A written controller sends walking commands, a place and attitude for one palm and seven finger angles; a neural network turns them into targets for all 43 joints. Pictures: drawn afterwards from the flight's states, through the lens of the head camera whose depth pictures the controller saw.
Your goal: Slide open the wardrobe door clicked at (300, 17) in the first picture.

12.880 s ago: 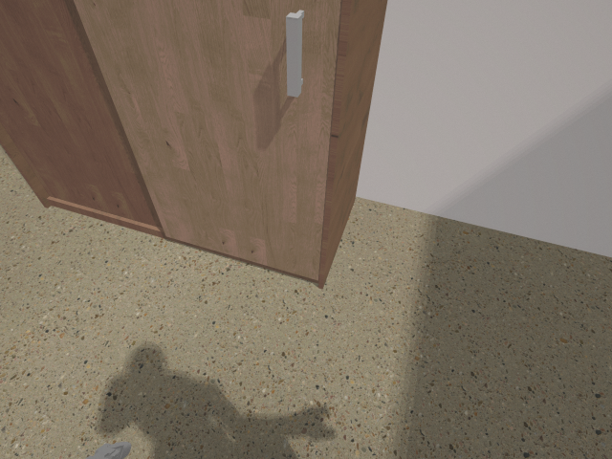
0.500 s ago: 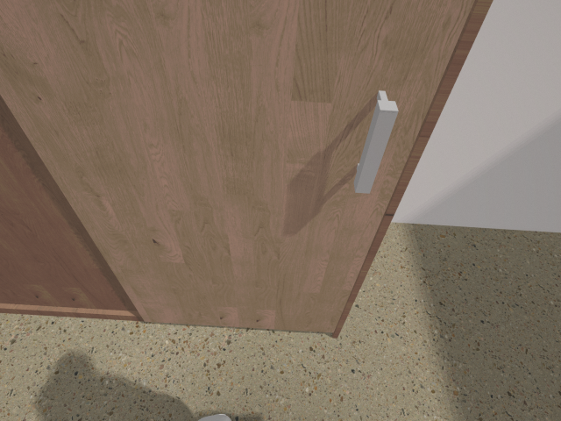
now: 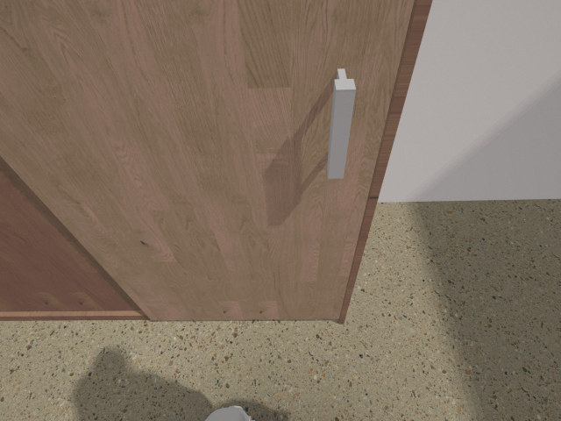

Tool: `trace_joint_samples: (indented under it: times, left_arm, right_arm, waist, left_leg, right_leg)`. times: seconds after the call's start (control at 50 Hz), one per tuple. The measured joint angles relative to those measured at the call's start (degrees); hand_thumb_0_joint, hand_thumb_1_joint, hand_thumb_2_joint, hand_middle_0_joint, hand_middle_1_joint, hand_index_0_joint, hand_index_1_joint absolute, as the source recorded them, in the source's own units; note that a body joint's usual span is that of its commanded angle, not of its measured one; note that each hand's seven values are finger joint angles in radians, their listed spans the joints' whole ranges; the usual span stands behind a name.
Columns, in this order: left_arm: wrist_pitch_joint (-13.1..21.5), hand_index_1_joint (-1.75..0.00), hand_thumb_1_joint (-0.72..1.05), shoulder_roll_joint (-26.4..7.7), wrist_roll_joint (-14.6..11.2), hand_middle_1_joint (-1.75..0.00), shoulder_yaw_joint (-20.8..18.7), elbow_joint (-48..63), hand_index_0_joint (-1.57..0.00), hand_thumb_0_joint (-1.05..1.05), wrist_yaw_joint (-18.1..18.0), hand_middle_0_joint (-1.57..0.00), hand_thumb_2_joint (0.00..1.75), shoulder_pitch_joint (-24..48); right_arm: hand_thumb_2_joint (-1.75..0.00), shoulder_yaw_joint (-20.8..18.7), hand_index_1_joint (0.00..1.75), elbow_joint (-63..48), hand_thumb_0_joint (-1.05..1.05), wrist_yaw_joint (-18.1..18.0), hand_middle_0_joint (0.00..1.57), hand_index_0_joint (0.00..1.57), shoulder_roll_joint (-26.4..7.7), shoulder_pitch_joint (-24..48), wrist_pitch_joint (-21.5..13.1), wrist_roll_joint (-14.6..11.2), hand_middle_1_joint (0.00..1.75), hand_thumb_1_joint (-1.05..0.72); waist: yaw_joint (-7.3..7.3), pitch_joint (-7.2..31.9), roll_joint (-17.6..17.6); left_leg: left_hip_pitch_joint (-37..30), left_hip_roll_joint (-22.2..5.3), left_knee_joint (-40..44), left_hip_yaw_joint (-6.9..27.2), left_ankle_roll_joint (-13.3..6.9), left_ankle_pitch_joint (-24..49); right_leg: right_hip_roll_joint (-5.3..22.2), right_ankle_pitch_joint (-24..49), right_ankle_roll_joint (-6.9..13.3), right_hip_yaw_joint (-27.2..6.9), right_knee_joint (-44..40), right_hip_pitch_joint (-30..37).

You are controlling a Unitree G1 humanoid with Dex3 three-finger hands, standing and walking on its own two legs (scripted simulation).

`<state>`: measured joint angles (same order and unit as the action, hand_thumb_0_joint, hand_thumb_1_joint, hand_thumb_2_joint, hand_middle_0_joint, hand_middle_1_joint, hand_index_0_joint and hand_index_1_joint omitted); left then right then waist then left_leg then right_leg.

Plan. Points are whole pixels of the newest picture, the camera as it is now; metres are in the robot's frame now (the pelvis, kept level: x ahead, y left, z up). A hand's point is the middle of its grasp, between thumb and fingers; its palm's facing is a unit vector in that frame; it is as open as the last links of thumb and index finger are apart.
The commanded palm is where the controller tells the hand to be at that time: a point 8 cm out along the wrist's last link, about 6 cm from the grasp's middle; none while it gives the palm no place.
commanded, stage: come to a stop and stand still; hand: right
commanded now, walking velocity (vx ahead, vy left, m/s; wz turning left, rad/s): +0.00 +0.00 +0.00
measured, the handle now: (338, 126) +0.51 -0.06 +0.15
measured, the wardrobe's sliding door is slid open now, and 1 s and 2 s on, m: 0.00 0.00 0.00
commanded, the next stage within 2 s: look again from close up in 0.94 s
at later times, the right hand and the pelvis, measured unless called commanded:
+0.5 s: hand out of the picture -0.02 -0.17 -0.16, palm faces +0.01 +0.98 -0.20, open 7.3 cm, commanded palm none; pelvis -0.03 +0.00 +0.01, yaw +1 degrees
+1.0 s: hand out of the picture -0.06 -0.15 -0.17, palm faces +0.01 +0.99 -0.16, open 7.4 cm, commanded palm none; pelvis -0.03 +0.00 +0.01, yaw +0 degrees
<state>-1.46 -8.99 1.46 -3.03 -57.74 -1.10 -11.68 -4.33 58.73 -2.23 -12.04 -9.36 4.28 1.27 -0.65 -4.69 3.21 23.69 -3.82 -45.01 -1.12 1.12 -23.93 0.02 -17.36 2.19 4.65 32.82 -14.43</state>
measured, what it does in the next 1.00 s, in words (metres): steps on the spot: left foot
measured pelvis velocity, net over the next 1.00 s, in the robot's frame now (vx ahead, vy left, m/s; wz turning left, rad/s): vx -0.03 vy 0.00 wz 0.00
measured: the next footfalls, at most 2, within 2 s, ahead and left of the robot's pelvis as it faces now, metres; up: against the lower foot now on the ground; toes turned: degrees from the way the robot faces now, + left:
left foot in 0.28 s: +0.00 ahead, +0.10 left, +0.00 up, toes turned +0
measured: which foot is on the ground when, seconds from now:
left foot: up 0.00-0.26, down 0.28-1.00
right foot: down 0.00-1.00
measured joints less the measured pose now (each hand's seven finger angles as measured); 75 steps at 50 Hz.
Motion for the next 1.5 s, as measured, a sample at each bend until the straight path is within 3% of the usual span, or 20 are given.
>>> trace_joint_samples:
  times: [0.06,0.12,0.22,0.28,0.34,0.4,0.56,0.88,0.96,1.06,1.5]
  left_arm:
    - [0.05,-0.3,0.91,0.6,0.11,-0.3,0.69,-0.19,-0.2,0.01,-0.42,-0.2,0.9,-0.32]
    - [0.51,-0.3,0.92,0.88,-0.11,-0.3,0.95,-0.73,-0.2,0.01,-0.85,-0.2,0.9,-0.1]
    - [1.54,-0.3,0.93,0.56,-0.38,-0.3,0.91,-1.55,-0.2,0.01,-0.96,-0.2,0.9,0.27]
    - [1.74,-0.3,0.93,0.42,-0.83,-0.3,0.93,-2.61,-0.2,0.01,-0.79,-0.2,0.9,0.01]
    - [1.44,-0.3,0.94,-0.7,-1.27,-0.3,0.66,-4.12,-0.2,0.01,-0.74,-0.2,0.9,-0.38]
    - [1.31,-0.3,0.94,-0.81,-1.05,-0.3,1.07,-5.36,-0.2,0.01,-0.43,-0.2,0.9,-1.5]
    - [1.1,-0.3,0.92,0.99,-0.94,-0.3,2.26,-8.17,-0.2,0.01,-0.08,-0.2,0.9,-5.21]
    - [1.48,-0.3,0.91,3.17,-0.98,-0.3,2.49,-9.65,-0.2,0.01,-0.6,-0.2,0.9,-7.51]
    - [1.65,-0.3,0.91,2.33,-0.52,-0.3,2.89,-6.64,-0.2,0.01,0.29,-0.2,0.9,-6.71]
    - [2.17,-0.3,0.93,1.07,-0.07,-0.3,3.1,-4.4,-0.2,0.02,0.01,-0.2,0.9,-6.67]
    - [2.92,-0.3,0.91,-1.09,-0.5,-0.3,3.46,-2.95,-0.2,0.01,0.25,-0.2,0.9,-1.57]
  right_arm:
    - [-0.9,-0.17,0.3,0.7,0.01,0.38,0.2,0.2,-0.47,-1.4,0.09,0.26,0.3,-0.91]
    - [-0.9,0.27,0.3,1.32,0.01,0.48,0.2,0.2,-0.53,-3.08,-0.6,0.16,0.3,-0.91]
    - [-0.9,1.66,0.3,2.96,0.01,0.37,0.2,0.19,0.58,-4.64,-1.1,-0.2,0.3,-0.91]
    - [-0.9,2.49,0.3,3.72,0.01,0.14,0.2,0.19,1.47,-5.05,-2.19,-0.33,0.3,-0.91]
    - [-0.9,3.5,0.3,4.96,0.01,-0.05,0.2,0.19,3.5,-5.32,-3.12,-0.4,0.3,-0.91]
    - [-0.9,4.1,0.3,5.32,0.01,-0.06,0.2,0.2,4.45,-6.01,-3.79,-0.52,0.3,-0.91]
    - [-0.9,4.35,0.3,5.86,0.01,-0.22,0.2,0.2,4.33,-6.83,-3.85,-0.64,0.3,-0.92]
    - [-0.9,4.51,0.3,7.13,0.01,-0.33,0.2,0.2,6.11,-9.42,-4.25,-0.9,0.3,-0.91]
    - [-0.9,5.17,0.3,5.9,0.01,-0.87,0.2,0.2,6.52,-10.1,-6.02,-0.21,0.3,-0.91]
    - [-0.9,5.15,0.3,4.53,0.01,-0.75,0.21,0.2,5.85,-9.91,-6.13,-0.27,0.3,-0.91]
    - [-0.9,4.58,0.3,1.03,0.01,0.02,0.2,0.2,0.85,-6.63,-4.74,-0.22,0.3,-0.91]
  waist:
    - [-0.21,1.28,-0.31]
    - [-0.6,2.03,-0.45]
    - [-0.14,2.26,-1.36]
    - [-0.02,2.56,-1.64]
    - [0.62,2.79,-4.24]
    - [1.03,3.44,-4.49]
    - [1.4,3.35,-2.82]
    - [1.28,2.43,-2.76]
    - [1.72,2.32,-4.53]
    - [1.7,3.53,-4.87]
    - [0.36,2.92,-1.64]
  left_leg:
    - [0.81,1.93,-8.55,1.81,-0.16,0.26]
    - [-1.33,2.11,-8.99,1.91,0.45,0.7]
    - [-9.13,1.38,4.43,0.51,0.78,-0.81]
    - [-14.53,1.05,16.56,0.29,-0.11,5.93]
    - [-16.31,2.23,18.99,-0.27,-0.86,6.46]
    - [-17.06,2.55,19.84,-0.28,-0.92,6.88]
    - [-17.56,3.61,20.97,-0.63,-1.87,8.11]
    - [-16.89,4.43,21.54,-1.11,-2.42,8.57]
    - [-15.49,5.41,19.89,-1.93,-2.46,7.82]
    - [-14.52,4.25,16.4,-2.07,-1.88,5.25]
    - [-15.62,2.56,17.86,-0.47,-0.39,5.16]
  right_leg:
    - [-0.33,2.26,0.71,0.01,-3.75,0.69]
    - [-1.06,4.24,1.29,0.53,-6.79,1.13]
    - [-2.05,5.74,1.79,1.44,-8.68,1.38]
    - [-2.61,5.5,1.49,2.12,-7.41,0.69]
    - [-1.49,5.82,0.99,1.61,-7.7,1.52]
    - [-1.24,6.93,0.54,1.56,-9.34,2.68]
    - [-0.28,8.43,-0.29,1.16,-10.75,3.3]
    - [0.51,8.28,-0.77,0.59,-9.89,1.89]
    - [1.65,5.36,-0.72,-0.37,-3.85,-1.79]
    - [0.6,3.48,0.21,-0.4,-1.35,-2.51]
    - [-1.05,3.73,1.43,1.32,-4.55,-0.19]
